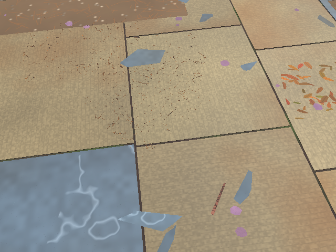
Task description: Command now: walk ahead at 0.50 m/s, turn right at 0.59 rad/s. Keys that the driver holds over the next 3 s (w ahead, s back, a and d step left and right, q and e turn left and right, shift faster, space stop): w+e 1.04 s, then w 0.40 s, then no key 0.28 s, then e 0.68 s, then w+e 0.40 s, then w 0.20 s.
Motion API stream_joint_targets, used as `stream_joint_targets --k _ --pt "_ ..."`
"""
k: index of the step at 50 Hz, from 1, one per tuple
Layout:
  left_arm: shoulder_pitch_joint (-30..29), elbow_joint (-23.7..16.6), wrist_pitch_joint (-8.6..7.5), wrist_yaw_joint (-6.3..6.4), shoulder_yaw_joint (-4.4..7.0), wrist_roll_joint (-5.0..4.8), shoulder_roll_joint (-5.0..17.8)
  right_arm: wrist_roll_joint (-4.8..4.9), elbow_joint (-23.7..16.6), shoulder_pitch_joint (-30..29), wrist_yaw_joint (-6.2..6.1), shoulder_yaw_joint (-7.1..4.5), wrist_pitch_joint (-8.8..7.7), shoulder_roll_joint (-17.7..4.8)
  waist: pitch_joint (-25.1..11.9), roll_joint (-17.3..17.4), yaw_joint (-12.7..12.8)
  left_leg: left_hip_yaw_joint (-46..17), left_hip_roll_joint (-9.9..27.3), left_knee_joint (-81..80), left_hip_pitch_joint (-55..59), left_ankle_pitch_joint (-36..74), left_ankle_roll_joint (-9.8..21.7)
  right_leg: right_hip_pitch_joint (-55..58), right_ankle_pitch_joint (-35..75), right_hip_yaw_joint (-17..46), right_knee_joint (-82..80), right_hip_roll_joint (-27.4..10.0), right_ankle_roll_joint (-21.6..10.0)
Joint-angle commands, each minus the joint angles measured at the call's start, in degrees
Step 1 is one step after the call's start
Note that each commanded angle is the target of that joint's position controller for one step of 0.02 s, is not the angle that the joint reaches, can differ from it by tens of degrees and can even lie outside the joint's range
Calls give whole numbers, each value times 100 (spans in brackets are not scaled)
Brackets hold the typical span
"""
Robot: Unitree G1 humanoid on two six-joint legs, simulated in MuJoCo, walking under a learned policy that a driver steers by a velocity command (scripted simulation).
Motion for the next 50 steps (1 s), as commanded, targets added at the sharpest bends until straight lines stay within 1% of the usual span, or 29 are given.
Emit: stream_joint_targets --k 1,7,10,12,13,14,15,16,17,18,19,21,23,26,29,32,36,38,39,40,41,42,43,44,45,46,47,48,50 --pt "229 -319 -131 9 169 -6 840 -1 -362 -122 13 -72 66 -400 -144 -333 -29 139 -73 -616 -427 604 -119 217 1655 1525 -860 -1494 -740" --pt "842 -249 -106 49 164 33 876 60 -775 -1192 74 16 -1 -404 -80 -481 378 110 -386 -1901 -613 1345 -43 902 2125 1733 -538 -1475 -565" --pt "936 -263 -89 102 175 85 953 103 -966 -1444 82 44 -72 -476 -52 -574 412 83 -562 -2408 -314 1213 87 1114 2556 1944 -239 -1573 -472" --pt "653 -354 -94 137 201 99 1069 123 -903 -994 54 13 -125 -610 -113 -655 117 50 -701 -2849 588 909 236 878 2891 2021 48 -1572 -258" --pt "460 -412 -112 121 218 103 1148 130 -754 -471 4 -41 -157 -737 -315 -659 -126 116 -874 -2975 1419 657 334 645 3466 1991 475 -1473 -128" --pt "340 -433 -145 72 218 69 1167 120 -532 317 -65 -111 -219 -885 -721 -419 -517 157 -899 -3325 2491 761 463 406 3665 1792 1415 -1174 7" --pt "348 -546 -197 10 140 9 886 13 -451 1178 -162 -202 -283 -1223 -1440 25 -858 -730 14 -3522 3840 -18 709 -280 2573 1496 2851 -791 141" --pt "926 -738 -194 19 4 -169 216 -130 -506 1456 -207 -307 -247 -1761 -2200 1304 -575 -3213 1729 -3921 5338 -570 1272 -1983 -1539 804 4581 86 354" --pt "1007 -680 -133 60 37 22 681 -13 -514 1140 -178 -300 -153 -1521 -2062 1163 -367 -4397 1863 -4391 4863 -1279 1522 -2630 -1971 703 5277 -215 301" --pt "680 -608 -69 47 74 106 809 36 -611 686 -162 -175 -128 -969 -1112 368 -264 -3491 1615 -4509 3978 -1534 1418 -2727 -1418 669 5381 -570 311" --pt "367 -631 -43 -16 59 124 749 60 -596 424 -138 -87 -135 -632 -607 6 -230 -2559 1267 -4604 3327 -968 1289 -2618 -1024 568 5126 -771 352" --pt "251 -675 69 -128 48 204 613 74 -445 476 -148 -35 -191 -511 -301 418 -106 -1367 823 -4806 2703 172 1065 -2331 -824 461 4771 -1010 444" --pt "181 -734 177 -210 17 207 512 131 -316 677 -99 -53 -314 -551 -324 479 -69 -860 772 -4897 2609 995 1087 -2297 -686 372 4718 -1050 486" --pt "-379 -978 229 -300 -25 209 437 166 -199 845 -66 -99 -403 -641 -230 385 -96 -311 850 -5124 2766 1414 1194 -2827 -238 322 4457 -1187 571" --pt "-968 -1196 218 -362 -82 195 359 151 -82 1015 -61 -114 -389 -656 -89 343 -191 273 742 -5201 2901 1676 1162 -3083 335 164 3730 -1241 657" --pt "-1530 -1388 178 -439 -168 180 233 155 -11 1106 -65 -137 -379 -731 5 341 -298 817 640 -5165 2885 1855 1029 -2718 896 -149 2667 -1235 607" --pt "-2015 -1599 184 -480 -176 234 306 157 141 1429 -115 -193 -293 -934 123 348 -421 1141 826 -4922 3372 2361 896 -2403 449 -561 1847 -1104 367" --pt "-1941 -1617 190 -438 -138 281 381 151 219 1533 -145 -220 -200 -1080 2 410 -348 1360 884 -4291 3726 3808 821 -2052 -167 -765 1600 -824 159" --pt "-1645 -1549 177 -397 -97 297 446 151 244 1564 -158 -233 -147 -1170 -223 445 -205 1466 891 -3640 3840 4741 795 -1644 -466 -855 1496 -595 28" --pt "-963 -1354 128 -340 -27 315 540 169 233 1540 -163 -231 -88 -1219 -628 357 106 1591 838 -2591 3707 5137 751 -838 -501 -889 1224 -333 -132" --pt "95 -1006 82 -250 102 358 776 157 139 1489 -160 -201 -62 -1170 -1249 16 561 1694 697 -1113 2909 4300 579 611 -441 -533 918 -379 -344" --pt "456 -1006 87 -155 281 356 1465 205 -262 1677 -77 -49 -87 -565 -1960 -1202 468 1669 161 858 710 634 261 2489 -1380 2025 667 -2122 -924" --pt "506 -1165 147 -94 348 127 1759 119 -570 1206 -22 -100 -126 -751 -2330 -1348 511 669 -729 2004 -599 -1758 58 2919 -799 4463 -275 -2889 -1406" --pt "469 -1029 185 -43 321 93 1609 111 -693 578 -4 -125 -143 -898 -1533 -628 581 121 -384 2039 -1189 -1193 136 2592 -78 3424 -280 -2640 -1242" --pt "201 -968 164 -2 245 55 1294 173 -663 608 0 -57 -205 -754 -889 -440 326 125 -156 1564 -1018 -647 178 1760 674 2639 -260 -2450 -1086" --pt "-79 -976 127 14 172 53 1044 151 -553 739 -12 -54 -203 -726 -551 -233 38 96 9 1021 -580 -471 179 1044 1303 2108 -334 -2100 -837" --pt "-300 -991 88 30 119 11 900 50 -519 886 -14 -55 -119 -723 -424 -285 -202 60 73 740 -178 -443 122 524 1675 1765 -411 -1823 -725" --pt "-426 -1037 39 18 82 6 811 -15 -448 1066 2 -51 -16 -708 -511 -374 -320 64 86 600 130 -401 67 270 1863 1564 -474 -1675 -701" --pt "-287 -987 -60 -18 90 -11 845 -27 -476 1033 39 -48 114 -638 -557 -365 -358 146 13 372 178 -240 -26 65 1988 1459 -594 -1520 -776"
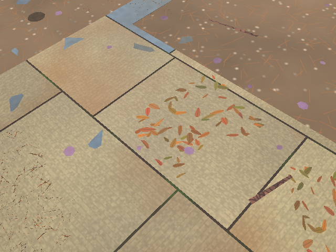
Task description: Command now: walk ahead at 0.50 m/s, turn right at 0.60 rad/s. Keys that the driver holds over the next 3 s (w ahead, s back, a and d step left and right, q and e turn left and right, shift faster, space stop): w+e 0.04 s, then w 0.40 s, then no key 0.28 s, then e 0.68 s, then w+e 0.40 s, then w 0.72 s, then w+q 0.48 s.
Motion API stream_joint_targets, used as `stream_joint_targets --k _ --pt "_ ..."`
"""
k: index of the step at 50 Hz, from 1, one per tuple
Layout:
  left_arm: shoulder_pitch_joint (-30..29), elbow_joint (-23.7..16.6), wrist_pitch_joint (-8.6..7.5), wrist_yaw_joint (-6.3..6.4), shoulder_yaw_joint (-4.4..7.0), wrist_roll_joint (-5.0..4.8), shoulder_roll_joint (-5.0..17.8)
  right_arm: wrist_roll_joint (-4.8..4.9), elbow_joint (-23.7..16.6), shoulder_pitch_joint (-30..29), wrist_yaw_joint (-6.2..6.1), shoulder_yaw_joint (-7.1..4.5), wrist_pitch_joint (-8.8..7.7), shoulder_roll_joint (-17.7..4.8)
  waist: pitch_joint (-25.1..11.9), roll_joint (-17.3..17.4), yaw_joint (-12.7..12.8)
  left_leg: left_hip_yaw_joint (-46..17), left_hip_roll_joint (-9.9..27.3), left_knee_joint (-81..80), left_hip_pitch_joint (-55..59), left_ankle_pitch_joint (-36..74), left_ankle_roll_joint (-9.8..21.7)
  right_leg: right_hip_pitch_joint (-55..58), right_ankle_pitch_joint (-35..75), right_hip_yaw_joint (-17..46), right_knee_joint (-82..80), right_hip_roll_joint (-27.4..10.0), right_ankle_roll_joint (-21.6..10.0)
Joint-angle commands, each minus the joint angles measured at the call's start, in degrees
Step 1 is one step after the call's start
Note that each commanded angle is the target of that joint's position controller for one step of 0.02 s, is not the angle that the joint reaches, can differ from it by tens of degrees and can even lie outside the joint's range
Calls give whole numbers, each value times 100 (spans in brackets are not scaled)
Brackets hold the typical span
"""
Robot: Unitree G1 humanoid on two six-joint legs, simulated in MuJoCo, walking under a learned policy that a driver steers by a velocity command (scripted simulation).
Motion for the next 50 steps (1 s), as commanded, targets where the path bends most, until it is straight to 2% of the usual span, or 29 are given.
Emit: stream_joint_targets --k 1,5,8,12,14,15,16,17,18,19,20,21,22,23,24,26,27,29,31,33,36,40,41,42,43,44,46,47,50 --pt "181 -287 -193 12 216 -35 822 -43 -224 420 28 -132 123 -481 -529 -339 -118 -1 17 -329 -447 384 -118 541 1763 1542 -1184 -1355 -869" --pt "698 -99 -232 10 194 -28 764 -26 -460 -462 37 -107 119 -423 -169 -403 196 2 -2 -1378 -1057 1274 -152 821 1476 1595 -1437 -1345 -752" --pt "1043 68 -282 33 162 -29 724 -3 -574 -925 74 -68 68 -365 -139 -445 397 36 -106 -2078 -1115 1814 -42 1260 1930 1496 -1361 -1374 -606" --pt "1365 245 -298 99 140 31 785 46 -783 -1507 120 -32 -11 -373 -4 -455 598 156 -332 -2785 -1013 1897 182 1758 2461 1504 -1178 -1537 -519" --pt "1323 305 -299 142 142 61 862 56 -815 -1465 121 -46 -49 -432 64 -513 495 163 -454 -3103 -670 1643 360 1871 2830 1525 -1062 -1663 -420" --pt "1199 312 -304 160 142 69 903 59 -745 -1209 103 -66 -67 -475 32 -549 339 192 -563 -3283 -224 1441 463 1821 3284 1453 -902 -1664 -319" --pt "1097 321 -317 169 146 75 960 67 -609 -797 59 -112 -85 -560 -139 -587 153 270 -761 -3371 398 1172 563 1789 4145 1368 -517 -1613 -223" --pt "1033 353 -317 154 148 94 1003 74 -376 -88 -11 -175 -118 -665 -509 -493 -164 373 -967 -3576 1238 1044 679 1759 4791 1212 321 -1448 -136" --pt "980 349 -335 132 119 85 936 33 -147 790 -91 -241 -176 -824 -1016 -307 -586 102 -661 -3774 2499 1171 857 1207 4257 991 1512 -1193 -38" --pt "1232 157 -368 106 -1 -21 481 -100 -102 1567 -176 -349 -207 -1342 -1848 486 -701 -1782 799 -3907 3988 349 1255 -40 2152 677 3388 -666 138" --pt "1821 229 -356 91 -5 -83 336 -59 29 1522 -110 -436 -153 -1601 -2070 1562 -328 -4219 1755 -4736 4511 559 1876 -1455 -1959 538 4740 255 273" --pt "1348 274 -316 117 37 115 666 118 -29 987 -55 -327 -110 -1068 -1203 499 -175 -3943 1475 -4920 3734 -86 1745 -1875 -1552 886 5018 -200 182" --pt "908 210 -316 66 32 116 649 159 -92 516 -28 -243 -119 -708 -577 64 -82 -2980 1253 -5020 2950 23 1640 -1858 -1064 791 4797 -443 192" --pt "688 174 -302 42 -2 103 535 120 -89 273 -22 -176 -149 -501 -291 -60 9 -2316 990 -5129 2483 1071 1508 -1723 -851 670 4528 -608 227" --pt "667 183 -244 26 -14 142 473 140 -9 278 -38 -131 -193 -417 -172 71 103 -1765 810 -5129 2206 2388 1436 -1541 -837 572 4336 -699 305" --pt "864 283 -141 13 -52 177 327 177 189 467 -19 -85 -315 -368 -356 224 232 -1046 641 -5024 2012 4702 1410 -1124 -865 419 4096 -677 472" --pt "875 301 -119 9 -65 174 272 194 277 542 -7 -86 -364 -416 -438 247 279 -804 589 -4992 2056 5386 1432 -1132 -797 353 3970 -641 536" --pt "706 287 -91 -6 -103 155 188 198 380 539 -16 -81 -367 -498 -505 333 323 -409 435 -4996 2130 5883 1400 -1246 -518 187 3489 -660 634" --pt "333 225 -72 -15 -170 139 85 200 459 490 -33 -41 -298 -461 -475 428 279 -59 199 -4984 2082 5911 1269 -1164 -127 -23 2651 -713 701" --pt "-49 188 -59 -14 -241 110 -13 200 562 592 -48 -22 -248 -457 -519 520 127 106 98 -4933 2081 5805 1171 -880 304 -186 1927 -709 712" --pt "-280 241 -56 57 -254 97 47 196 745 819 -76 -22 -188 -482 -581 466 -11 -16 227 -4698 2311 5461 1128 -611 552 -203 1343 -670 662" --pt "-140 361 -142 110 -193 127 208 222 819 614 -189 -87 -75 -601 -380 301 154 -34 381 -3936 2388 4540 970 -91 581 -150 301 -621 344" --pt "58 413 -203 118 -126 157 437 194 843 779 -220 -121 -53 -655 -516 -57 205 60 177 -3343 2286 3894 783 347 1595 198 -48 -793 220" --pt "411 435 -246 134 -2 178 906 147 705 1007 -259 -112 -50 -577 -953 -747 138 383 -227 -2320 1737 2163 585 1149 4087 1178 287 -1678 -107" --pt "581 443 -167 142 76 28 1030 248 695 1267 -273 -36 63 -193 -1424 -1597 200 562 -1116 -916 897 -1294 407 1628 5343 2472 67 -2760 -1204" --pt "626 449 -111 114 34 -113 782 172 685 998 -294 -67 192 -366 -1468 -1067 263 10 -1033 -364 579 -2022 370 1516 4490 2688 -146 -2754 -1415" --pt "92 363 18 151 60 -14 670 128 552 431 -291 -99 280 -354 -676 -622 131 -196 -825 -68 100 -1398 273 780 2967 2272 -540 -2223 -1161" --pt "-107 316 65 184 60 -4 591 117 506 300 -291 -119 308 -395 -503 -602 48 -238 -725 -248 117 -1091 213 466 2531 2063 -672 -1992 -985" --pt "-250 257 126 172 100 33 547 114 502 351 -300 -115 395 -332 -781 -645 -28 -148 -787 -661 421 -761 61 258 1809 1836 -775 -1614 -776"
Over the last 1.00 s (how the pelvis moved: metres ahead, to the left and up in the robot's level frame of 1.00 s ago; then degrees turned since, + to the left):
0.49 -0.12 0.00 -36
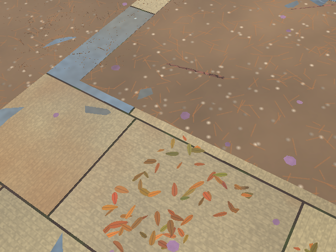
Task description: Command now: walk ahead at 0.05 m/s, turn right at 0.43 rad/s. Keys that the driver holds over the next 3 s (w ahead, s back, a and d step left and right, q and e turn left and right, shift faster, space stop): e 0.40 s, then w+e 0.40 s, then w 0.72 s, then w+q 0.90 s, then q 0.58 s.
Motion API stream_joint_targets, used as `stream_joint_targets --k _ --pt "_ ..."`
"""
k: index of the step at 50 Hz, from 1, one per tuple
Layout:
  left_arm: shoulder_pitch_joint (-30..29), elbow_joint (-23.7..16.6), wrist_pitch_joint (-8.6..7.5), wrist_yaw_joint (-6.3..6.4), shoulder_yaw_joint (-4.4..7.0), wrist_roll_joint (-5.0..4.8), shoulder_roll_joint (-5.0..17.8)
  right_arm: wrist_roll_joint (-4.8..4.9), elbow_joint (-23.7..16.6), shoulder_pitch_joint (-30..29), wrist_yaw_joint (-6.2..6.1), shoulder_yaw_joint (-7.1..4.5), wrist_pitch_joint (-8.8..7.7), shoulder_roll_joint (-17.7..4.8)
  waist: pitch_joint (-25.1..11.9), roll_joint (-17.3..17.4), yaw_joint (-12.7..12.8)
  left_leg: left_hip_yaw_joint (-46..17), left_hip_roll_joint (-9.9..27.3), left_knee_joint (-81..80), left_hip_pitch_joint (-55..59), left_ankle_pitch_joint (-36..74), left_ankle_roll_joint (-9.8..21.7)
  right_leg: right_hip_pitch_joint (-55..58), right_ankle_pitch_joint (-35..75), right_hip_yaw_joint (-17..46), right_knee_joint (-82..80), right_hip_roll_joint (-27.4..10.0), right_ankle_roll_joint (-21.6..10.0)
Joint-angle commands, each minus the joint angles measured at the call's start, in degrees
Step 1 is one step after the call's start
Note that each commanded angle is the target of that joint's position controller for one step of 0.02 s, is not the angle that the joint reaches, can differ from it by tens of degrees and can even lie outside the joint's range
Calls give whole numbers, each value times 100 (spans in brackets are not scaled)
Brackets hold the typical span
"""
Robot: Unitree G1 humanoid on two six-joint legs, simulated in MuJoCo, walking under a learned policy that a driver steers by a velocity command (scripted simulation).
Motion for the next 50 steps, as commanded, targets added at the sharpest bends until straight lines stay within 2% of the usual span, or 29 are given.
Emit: stream_joint_targets --k 1,5,8,10,12,13,14,15,16,17,18,19,20,23,24,29,33,34,35,36,37,38,39,40,41,43,44,46,50 --pt "86 -274 27 12 238 28 797 11 -185 513 -37 -116 86 -427 -854 -620 -117 -124 70 -200 -182 177 -147 730 1031 1710 -938 -1338 -995" --pt "139 -272 123 -23 351 76 961 40 -370 165 -71 -115 152 -454 -808 -794 34 -150 9 -875 -69 325 -145 509 -613 2119 -1211 -1271 -914" --pt "5 -308 189 -63 408 89 1011 72 -437 165 -83 -116 114 -483 -773 -859 34 -144 -102 -1424 299 397 -65 290 -1037 2341 -1289 -1186 -760" --pt "-102 -322 233 -88 437 73 1021 110 -415 400 -101 -117 70 -488 -757 -907 -49 -111 -219 -2072 755 441 53 113 -1092 2489 -1303 -1117 -585" --pt "-301 -356 284 -85 450 -11 988 104 -313 893 -143 -125 3 -480 -688 -860 -323 -63 -274 -3425 1577 965 225 -297 -1437 2463 -1141 -850 -217" --pt "-269 -423 280 -67 403 -75 791 29 -339 983 -196 -200 -37 -814 -574 -304 -309 -722 396 -4330 1883 549 390 -744 -1974 2103 -620 -439 146" --pt "-271 -588 251 -52 352 -176 495 -62 -524 724 -211 -363 -44 -1505 -556 1139 -207 -2613 2020 -5048 1921 -407 941 -1582 -2352 894 948 521 423" --pt "-243 -470 214 -27 432 102 856 -109 -649 126 -187 -363 -28 -1464 -203 926 -80 -2755 2507 -5161 881 -4 1312 -1467 -2316 473 2260 343 492" --pt "-129 -385 211 -66 496 143 988 -99 -757 -143 -183 -235 -51 -1016 -164 468 128 -2271 2185 -4967 444 651 1309 -997 -2042 587 2986 179 482" --pt "126 -282 236 -111 501 146 907 -67 -805 -448 -173 -168 -72 -777 -121 338 366 -1608 1778 -4764 358 1310 1115 -874 -1731 526 3468 166 488" --pt "328 -204 283 -149 499 160 865 -40 -881 -586 -167 -149 -91 -722 -212 473 444 -1160 1524 -4610 600 1777 991 -934 -1545 437 3863 136 525" --pt "430 -148 325 -193 482 149 826 -37 -934 -561 -164 -139 -96 -694 -251 617 384 -841 1402 -4469 832 2287 988 -1064 -1539 320 4096 112 588" --pt "352 -175 351 -226 457 124 798 -39 -919 -391 -146 -139 -95 -694 -266 621 270 -655 1363 -4343 1102 2710 1012 -1191 -1555 224 4021 47 662" --pt "-382 -478 368 -352 368 135 752 -39 -678 526 -87 -241 -123 -914 -282 755 -319 -892 1591 -4637 2182 1093 1102 -1776 -1477 71 3223 -223 775" --pt "-575 -566 367 -403 352 149 753 -37 -619 697 -75 -279 -139 -997 -245 777 -433 -978 1689 -4732 2395 750 1121 -1846 -1520 58 2984 -272 791" --pt "-1023 -821 275 -570 244 119 631 -95 -483 873 38 -405 -274 -1193 -83 761 -551 -562 1858 -4873 2314 433 1048 -1192 -1721 -294 1770 -451 578" --pt "-1035 -938 169 -592 187 92 609 -91 -420 802 148 -470 -320 -1273 -38 777 -417 -106 1903 -4703 1726 741 968 -163 -1764 -690 878 -375 213" --pt "-800 -884 136 -574 180 117 593 -53 -419 712 165 -474 -309 -1282 -63 726 -258 61 1880 -4489 1504 941 913 266 -1567 -775 529 -310 129" --pt "-310 -734 90 -541 181 168 574 10 -436 549 167 -466 -289 -1263 -154 578 37 370 1773 -3984 1071 1156 803 1023 -1191 -864 40 -182 58" --pt "423 -457 38 -476 266 207 765 20 -462 504 170 -408 -288 -1113 -479 140 341 770 1525 -3017 450 1419 624 2118 -1253 -718 -245 -54 -52" --pt "1269 -245 -39 -378 424 246 1260 -55 -609 425 201 -273 -275 -712 -927 -1212 724 1386 1022 -978 -568 729 326 3136 -2574 1032 -1016 -1201 -331" --pt "1499 -376 -84 -324 529 74 1957 -158 -1151 -178 257 -207 -304 -497 -666 -2088 802 876 72 224 -2560 -755 119 3488 -3511 3998 -1793 -2515 -1077" --pt "1311 -324 -67 -268 445 34 1619 -243 -1083 -319 283 -287 -302 -899 -173 -958 737 59 531 611 -2847 -385 159 3125 -2944 3465 -1628 -2499 -1249" --pt "973 -383 -78 -223 342 10 1339 -101 -1002 -179 367 -305 -366 -945 39 -768 446 -33 708 512 -2648 328 176 2778 -2173 2797 -1518 -2154 -1138" --pt "694 -422 -111 -183 271 30 1116 -43 -847 71 417 -292 -429 -942 140 -636 202 -25 811 244 -2313 825 130 2477 -1265 2183 -1565 -1797 -961" --pt "397 -487 -224 -121 184 33 921 -186 -614 398 447 -275 -377 -924 -43 -674 -39 108 808 68 -1773 1361 -23 2242 271 1480 -1600 -1385 -801" --pt "467 -435 -286 -130 171 3 925 -202 -593 448 456 -265 -333 -881 -148 -641 -88 184 744 82 -1643 1494 -85 2189 967 1300 -1561 -1339 -814" --pt "706 -275 -361 -140 178 -50 971 -167 -679 213 464 -229 -288 -777 -105 -551 -71 275 725 -91 -1684 1723 -162 2093 1712 1050 -1566 -1287 -830" --pt "1073 -40 -398 -114 145 -12 936 -98 -985 -675 479 -118 -292 -577 184 -570 171 409 626 -1123 -1774 2317 -138 2023 2036 834 -1651 -1208 -755"
Over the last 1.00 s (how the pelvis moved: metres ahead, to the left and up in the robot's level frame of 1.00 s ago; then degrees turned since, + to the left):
0.43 0.00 0.00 -12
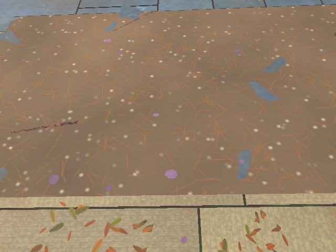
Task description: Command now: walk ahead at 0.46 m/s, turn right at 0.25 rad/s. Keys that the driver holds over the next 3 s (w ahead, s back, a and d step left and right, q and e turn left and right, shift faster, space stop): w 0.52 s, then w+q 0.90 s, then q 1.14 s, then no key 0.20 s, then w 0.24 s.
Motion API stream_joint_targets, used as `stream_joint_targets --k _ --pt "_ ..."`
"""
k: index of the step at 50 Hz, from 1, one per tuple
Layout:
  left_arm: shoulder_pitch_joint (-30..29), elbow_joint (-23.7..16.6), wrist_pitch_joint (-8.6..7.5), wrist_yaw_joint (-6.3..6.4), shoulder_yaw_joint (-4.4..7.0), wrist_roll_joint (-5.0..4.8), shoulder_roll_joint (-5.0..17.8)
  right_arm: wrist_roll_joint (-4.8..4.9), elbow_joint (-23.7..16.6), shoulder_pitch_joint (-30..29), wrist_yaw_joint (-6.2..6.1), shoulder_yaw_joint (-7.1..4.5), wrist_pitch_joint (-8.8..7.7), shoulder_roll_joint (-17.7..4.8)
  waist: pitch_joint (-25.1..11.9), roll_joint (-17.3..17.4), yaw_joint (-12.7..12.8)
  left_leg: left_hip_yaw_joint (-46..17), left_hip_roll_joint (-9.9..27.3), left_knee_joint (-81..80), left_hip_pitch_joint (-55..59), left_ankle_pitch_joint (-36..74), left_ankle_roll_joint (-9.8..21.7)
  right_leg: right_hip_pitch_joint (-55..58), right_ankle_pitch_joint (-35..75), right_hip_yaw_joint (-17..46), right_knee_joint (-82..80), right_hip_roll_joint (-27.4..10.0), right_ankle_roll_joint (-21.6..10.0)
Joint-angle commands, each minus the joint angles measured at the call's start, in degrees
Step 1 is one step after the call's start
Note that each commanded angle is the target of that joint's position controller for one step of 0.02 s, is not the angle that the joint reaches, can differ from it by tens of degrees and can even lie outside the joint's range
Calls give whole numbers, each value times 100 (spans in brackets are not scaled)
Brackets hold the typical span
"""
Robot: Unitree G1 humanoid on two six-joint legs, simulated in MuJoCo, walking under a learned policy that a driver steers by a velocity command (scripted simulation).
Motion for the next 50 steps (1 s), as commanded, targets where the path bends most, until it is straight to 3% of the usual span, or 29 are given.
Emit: stream_joint_targets --k 1,4,6,8,9,10,11,12,13,14,16,19,23,26,30,33,34,35,36,37,38,39,40,42,46,50 --pt "165 -122 -123 53 183 13 910 54 -629 -956 14 0 -89 -288 456 -780 209 209 -161 -770 -305 536 47 -240 3063 588 -332 -1365 -669" --pt "314 52 -160 108 171 34 967 95 -776 -1235 -2 27 -109 -285 541 -755 221 229 -303 -1490 112 741 325 -64 3438 610 -417 -1596 -584" --pt "160 100 -176 146 173 45 1051 103 -700 -911 -59 -7 -125 -365 415 -736 -16 266 -522 -1772 777 497 566 50 4475 483 -96 -1645 -446" --pt "71 140 -152 177 209 124 1182 114 -327 221 -183 -121 -146 -584 -232 -739 -507 317 -890 -1880 2016 -36 756 204 5938 351 1277 -1564 -282" --pt "8 147 -132 169 213 124 1199 90 -33 1166 -261 -179 -190 -672 -715 -559 -954 239 -808 -2265 3189 112 873 -216 5520 167 2550 -1335 -195" --pt "303 23 -158 124 95 37 795 -45 87 1882 -363 -302 -226 -1174 -1404 190 -1031 -1302 464 -2474 4636 -1001 1208 -1470 3597 -68 4380 -854 -80" --pt "874 31 -167 74 46 -56 399 -69 165 1904 -299 -381 -236 -1535 -1804 1397 -633 -4191 1741 -3358 5355 -1296 1903 -3059 -1267 -40 6155 309 70" --pt "413 30 -170 86 111 105 787 117 129 1310 -236 -290 -221 -1110 -1172 529 -468 -4371 1515 -3742 4653 -1819 1789 -3469 -1089 502 6532 -52 -87" --pt "78 -37 -182 50 132 92 861 167 9 694 -214 -204 -236 -731 -463 62 -275 -3382 1407 -3806 3797 -1802 1709 -3521 -515 367 6349 -399 -114" --pt "-171 -77 -184 17 99 108 770 136 7 446 -195 -130 -272 -475 -179 -221 -206 -2769 1131 -3962 3269 -1332 1584 -3418 -229 242 6033 -613 -122" --pt "-100 -43 -71 -43 55 188 599 140 171 417 -215 -39 -347 -272 -9 -10 31 -1902 755 -4164 2657 -392 1388 -3038 -80 114 5596 -849 -15" --pt "-252 -54 43 -106 3 200 430 184 413 749 -195 -48 -476 -361 72 13 86 -1362 648 -4409 2532 308 1462 -3199 120 -115 5173 -1001 164" --pt "-1294 -394 58 -144 -56 195 380 211 642 1097 -194 -47 -487 -384 370 -53 -96 -876 457 -4708 2774 570 1425 -3933 943 -409 4006 -1231 432" --pt "-1907 -577 18 -170 -128 152 241 229 771 1290 -197 -41 -491 -385 372 -18 -254 -511 285 -4602 2897 1158 1273 -3697 1551 -634 2919 -1115 497" --pt "-2408 -770 -17 -135 -131 131 290 193 941 1622 -242 -38 -450 -429 329 30 -413 -706 433 -4159 3367 2056 1251 -3451 1590 -693 2233 -904 488" --pt "-2189 -789 -100 -80 -63 122 461 141 937 1452 -305 -81 -398 -573 210 120 -205 -962 589 -3609 3700 2761 1168 -2981 950 -584 1856 -749 342" --pt "-1747 -668 -147 -46 -10 129 561 138 923 1351 -316 -98 -388 -621 21 135 2 -972 539 -3141 3702 3241 1099 -2420 696 -596 1649 -615 266" --pt "-905 -408 -223 13 69 171 705 163 916 1277 -303 -90 -379 -590 -423 -68 373 -796 286 -2173 3472 3307 992 -1335 826 -608 1246 -566 128" --pt "66 -240 -290 106 192 308 1101 220 757 1211 -282 -36 -402 -398 -1149 -493 731 -586 -31 -724 2562 2086 877 99 339 314 1142 -1500 -128" --pt "369 -273 -236 153 356 410 1704 417 533 1778 -273 109 -392 320 -1913 -1738 487 -23 -913 1196 568 -1402 614 1673 -207 2703 797 -3169 -692" --pt "127 -320 -140 124 323 234 1387 294 627 1681 -339 -55 -314 -342 -1859 -1278 466 -460 -793 1904 79 -2013 704 1260 -584 3372 410 -3207 -822" --pt "-353 -394 -133 107 204 181 906 253 608 1331 -326 -117 -284 -431 -1011 -815 279 -596 -486 1976 -76 -1528 739 555 -618 2455 311 -2925 -673" --pt "-648 -416 -171 92 140 163 610 248 576 1093 -279 -92 -283 -272 -519 -673 189 -576 -283 1779 16 -1120 707 -110 -86 1705 93 -2651 -552" --pt "-745 -333 -247 136 86 132 389 114 572 1014 -184 -117 -153 -161 -176 -867 -41 -537 -84 1482 333 -823 600 -806 676 735 -157 -2243 -275" --pt "-495 -181 -418 137 137 43 469 72 381 633 -54 -107 52 37 -72 -745 -181 -406 5 1355 57 -314 439 -915 1512 -129 -413 -2166 -299" --pt "-260 -55 -411 132 147 82 438 75 56 -166 31 -68 73 66 191 -706 -94 -238 41 515 -372 464 340 -829 1809 -835 -517 -2011 -300"
Over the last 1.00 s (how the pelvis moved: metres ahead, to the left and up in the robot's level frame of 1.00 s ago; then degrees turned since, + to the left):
0.11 -0.09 0.01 -33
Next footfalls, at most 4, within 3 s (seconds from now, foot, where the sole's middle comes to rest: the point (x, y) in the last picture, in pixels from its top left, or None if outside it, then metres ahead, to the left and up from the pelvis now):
0.18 left None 0.30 0.10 -0.78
0.72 right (212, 227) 0.58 -0.10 -0.78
1.24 left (152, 179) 0.81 0.15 -0.78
1.76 right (154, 129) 1.10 0.15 -0.78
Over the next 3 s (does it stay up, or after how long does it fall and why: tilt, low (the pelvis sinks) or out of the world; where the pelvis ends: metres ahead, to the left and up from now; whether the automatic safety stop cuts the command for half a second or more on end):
stays up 0.94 0.17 0.01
